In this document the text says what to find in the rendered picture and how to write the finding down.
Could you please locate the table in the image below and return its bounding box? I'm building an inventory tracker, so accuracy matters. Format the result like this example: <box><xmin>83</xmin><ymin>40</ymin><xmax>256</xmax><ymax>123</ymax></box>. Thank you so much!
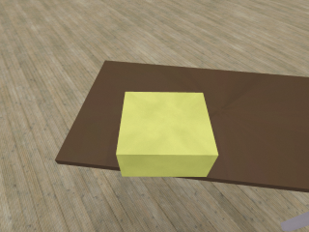
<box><xmin>55</xmin><ymin>60</ymin><xmax>309</xmax><ymax>232</ymax></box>

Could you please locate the carton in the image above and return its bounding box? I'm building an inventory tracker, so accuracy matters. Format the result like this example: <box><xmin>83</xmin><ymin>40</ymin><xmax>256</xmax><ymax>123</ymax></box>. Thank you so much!
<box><xmin>116</xmin><ymin>92</ymin><xmax>218</xmax><ymax>177</ymax></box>

